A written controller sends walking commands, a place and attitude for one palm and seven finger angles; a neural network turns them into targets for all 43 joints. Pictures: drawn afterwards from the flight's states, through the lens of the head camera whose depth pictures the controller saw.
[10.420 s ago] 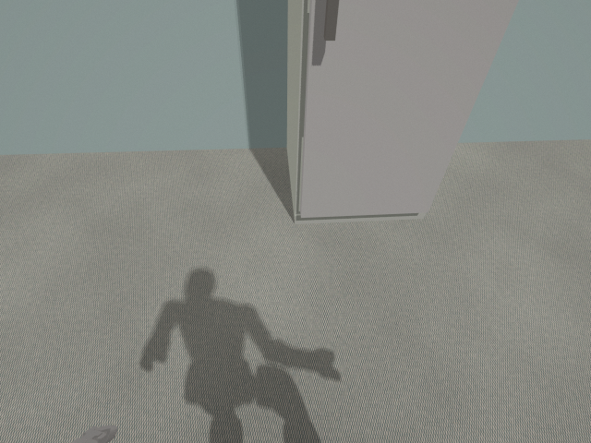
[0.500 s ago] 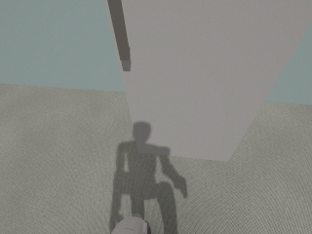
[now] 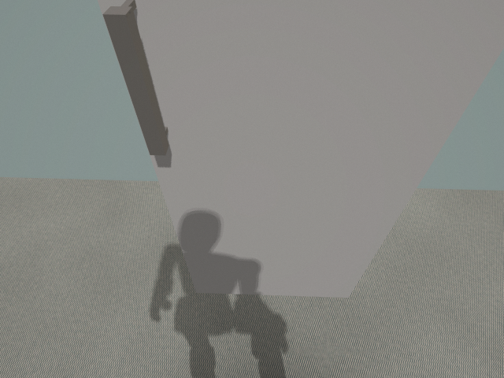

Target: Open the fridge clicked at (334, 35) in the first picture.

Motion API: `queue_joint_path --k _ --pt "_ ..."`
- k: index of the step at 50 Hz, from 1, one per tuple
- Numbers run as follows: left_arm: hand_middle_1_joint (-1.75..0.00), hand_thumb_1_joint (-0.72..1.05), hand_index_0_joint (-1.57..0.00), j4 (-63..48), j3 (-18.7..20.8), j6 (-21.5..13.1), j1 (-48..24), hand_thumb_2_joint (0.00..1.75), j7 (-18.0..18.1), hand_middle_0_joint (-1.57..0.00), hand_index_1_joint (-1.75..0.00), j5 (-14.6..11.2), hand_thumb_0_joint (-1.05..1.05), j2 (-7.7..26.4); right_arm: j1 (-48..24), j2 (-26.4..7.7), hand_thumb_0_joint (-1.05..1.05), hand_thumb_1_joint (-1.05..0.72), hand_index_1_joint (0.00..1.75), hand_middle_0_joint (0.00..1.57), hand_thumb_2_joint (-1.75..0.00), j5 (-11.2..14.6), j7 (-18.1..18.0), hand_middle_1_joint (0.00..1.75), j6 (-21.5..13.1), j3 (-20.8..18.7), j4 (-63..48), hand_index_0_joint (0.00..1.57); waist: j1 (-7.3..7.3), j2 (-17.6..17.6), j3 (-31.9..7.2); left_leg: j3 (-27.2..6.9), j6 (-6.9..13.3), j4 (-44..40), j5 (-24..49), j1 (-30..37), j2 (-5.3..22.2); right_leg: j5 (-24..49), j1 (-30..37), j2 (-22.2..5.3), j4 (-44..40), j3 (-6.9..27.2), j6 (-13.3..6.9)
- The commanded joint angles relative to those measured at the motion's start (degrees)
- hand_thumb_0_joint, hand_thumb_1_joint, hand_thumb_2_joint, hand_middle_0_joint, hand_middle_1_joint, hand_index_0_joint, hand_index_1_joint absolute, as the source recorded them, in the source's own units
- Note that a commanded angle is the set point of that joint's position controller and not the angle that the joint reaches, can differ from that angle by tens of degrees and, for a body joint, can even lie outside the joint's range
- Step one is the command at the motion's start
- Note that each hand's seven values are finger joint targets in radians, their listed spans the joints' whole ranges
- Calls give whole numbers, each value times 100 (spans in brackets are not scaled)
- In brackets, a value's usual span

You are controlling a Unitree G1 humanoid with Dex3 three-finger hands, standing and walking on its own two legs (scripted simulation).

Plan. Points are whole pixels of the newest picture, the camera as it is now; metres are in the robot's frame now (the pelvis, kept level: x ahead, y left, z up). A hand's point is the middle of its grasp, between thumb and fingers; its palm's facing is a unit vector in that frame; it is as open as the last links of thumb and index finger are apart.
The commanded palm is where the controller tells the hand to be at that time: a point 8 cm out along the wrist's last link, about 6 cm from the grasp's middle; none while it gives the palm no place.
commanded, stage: come to a stop and stand still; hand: left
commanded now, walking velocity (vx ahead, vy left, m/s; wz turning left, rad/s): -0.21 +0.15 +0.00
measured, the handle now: (146, 85) +0.49 +0.19 +0.22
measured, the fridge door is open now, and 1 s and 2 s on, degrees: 0 0 0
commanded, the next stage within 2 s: look again from close up in 1.92 s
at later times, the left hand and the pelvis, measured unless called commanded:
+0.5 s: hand out of the picture -0.03 +0.24 -0.17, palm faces +0.08 -0.98 -0.17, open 7.4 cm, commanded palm none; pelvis -0.07 +0.05 +0.02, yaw +1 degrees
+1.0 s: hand out of the picture -0.03 +0.19 -0.18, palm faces +0.01 -0.98 -0.21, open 7.2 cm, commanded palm none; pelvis -0.07 +0.01 +0.00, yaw +0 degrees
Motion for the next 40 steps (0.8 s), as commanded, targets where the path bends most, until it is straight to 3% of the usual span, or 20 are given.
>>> queue_joint_path --k 1,2,3,5,7,13,16,17,19,20,21,23,25,27,31,34,37,38,39,40 --pt "-30 90 -20 -49 174 -34 1047 90 28 -20 -30 -19 0 1064 359 -438 0 -90 30 20 -90 81 -10 30 94 -215 -399 20 305 -912 -779 -424 -288 2432 -1571 -1174 -88 6000 1327 -2210 -874 1727 -1377" --pt "-30 90 -20 -73 195 -41 928 90 68 -20 -30 -20 0 1020 198 -472 0 -90 30 20 -90 84 -25 30 177 -215 -410 20 325 -1033 -994 -904 -271 3179 -1755 -1235 -46 5502 1239 -2180 -1054 1844 -1553" --pt "-30 90 -20 -182 196 -19 682 90 95 -20 -30 -20 0 934 110 -524 0 -90 30 20 -90 56 -3 30 224 -240 -414 20 317 -812 -943 -1101 -300 3665 -1502 -1410 -32 4757 1009 -2038 -1142 1727 -1509" --pt "-30 90 -20 -365 197 28 224 90 132 -20 -30 -21 0 901 147 -538 0 -90 30 20 -90 40 40 30 275 -254 -394 20 161 -393 -930 -1130 -357 3975 -1043 -1570 94 3785 918 -1775 -1134 1379 -1313" --pt "-30 90 -20 -456 200 35 66 90 137 -20 -30 -4 0 895 243 -534 0 -90 30 20 -90 11 99 30 322 -257 -398 20 115 -555 -1030 -1048 -436 3721 -739 -1510 108 2681 789 -1573 -1286 1175 -1090" --pt "-30 90 -20 -429 278 116 133 90 61 -20 -30 91 0 982 288 -451 0 -90 30 20 -90 34 183 30 196 -183 -439 20 257 -1231 -712 -566 -373 1454 -865 -841 106 -679 345 -1278 -1997 1399 -885" --pt "-30 90 -20 -361 258 174 -64 90 32 -20 -30 34 0 903 1186 -311 0 -90 30 20 -90 36 166 30 103 -113 -120 20 -138 -1110 -743 -224 -270 -377 -150 414 -73 -1880 -316 -838 -1937 1071 -410" --pt "-30 90 -20 -352 204 198 -91 90 14 -20 -30 -23 0 722 1404 -416 0 -90 30 20 -90 21 145 30 67 -102 -42 20 -232 -608 -642 -513 -236 -979 -82 686 81 -2187 -686 -583 -1469 841 -173" --pt "-30 90 -20 -413 78 221 -20 90 -28 -20 -30 -123 0 99 766 -1011 0 -90 30 20 -90 -89 51 30 -21 -183 -338 20 -110 1929 291 -2951 341 -2796 -2172 -872 1899 -1477 -1154 340 665 72 209" --pt "-30 90 -20 -400 105 217 -91 90 -58 -20 -30 -103 0 169 265 -1120 0 -90 30 20 -90 -111 7 30 -31 -150 -556 20 2 1627 687 -3054 547 -3069 -2245 -1737 2104 -1208 -883 177 1124 487 136" --pt "-30 90 -20 -194 148 273 -61 90 -78 -20 -30 -12 0 276 17 -977 0 -90 30 20 -90 -108 1 30 -68 -99 -513 20 94 1669 752 -2762 313 -3102 -2090 -1938 1793 -900 -708 198 1480 721 140" --pt "-30 90 -20 18 179 235 391 90 -163 -20 -30 9 0 267 54 -840 0 -90 30 20 -90 -71 -32 30 -114 -43 -497 20 210 1155 800 -2141 233 -2804 -1440 -1440 1478 -580 -976 372 2225 574 160" --pt "-30 90 -20 194 155 142 545 90 -204 -20 -30 3 0 256 413 -799 0 -90 30 20 -90 -39 -66 30 -194 -52 -373 20 106 801 525 -1877 233 -2562 -560 -396 1382 -371 -1438 341 2345 520 210" --pt "-30 90 -20 158 141 108 444 90 -209 -20 -30 3 0 281 835 -798 0 -90 30 20 -90 -43 -107 30 -222 -88 -239 20 -68 774 247 -1937 360 -2354 217 428 1554 -452 -1710 250 2260 507 263" --pt "-30 90 -20 12 98 133 106 90 -231 -20 -30 -16 0 218 1359 -802 0 -90 30 20 -90 -81 -175 30 -226 -125 -10 20 -293 750 87 -2032 703 -1962 2101 1057 1921 -878 -1704 98 1800 424 283" --pt "-30 90 -20 -10 32 130 -22 90 -225 -20 -30 -62 0 78 1301 -809 0 -90 30 20 -90 -97 -172 30 -198 -134 71 20 -307 1003 -1 -1889 806 -1712 2822 856 1910 -1285 -1072 63 1003 286 242" --pt "-30 90 -20 176 -24 54 299 90 -192 -20 -30 -116 0 -86 1027 -830 0 -90 30 20 -90 -81 -127 30 -159 -132 139 20 -158 1284 -284 -1669 628 -1435 2933 444 1615 -1082 2 247 -34 50 157" --pt "-30 90 -20 713 -104 -68 1059 90 49 -20 -30 -45 0 204 186 -1180 0 -90 30 20 -90 18 -37 30 -253 -119 -81 20 371 1083 -351 -1044 232 -126 2814 -800 1552 76 882 -244 -179 604 -217" --pt "-30 90 -20 718 28 -191 1768 90 -30 -20 -30 -1 0 593 -134 -834 0 -90 30 20 -90 21 39 30 -291 -34 -415 20 686 18 -283 -685 -19 681 1908 -1115 701 1689 1291 -191 -1494 505 -120" --pt "-30 90 -20 549 37 -213 1511 90 -9 -20 -30 23 0 699 502 -161 0 -90 30 20 -90 2 23 30 -283 80 -495 20 161 -1591 -639 -525 -199 1234 -338 -1695 262 3560 1696 -1125 -1244 1312 -487"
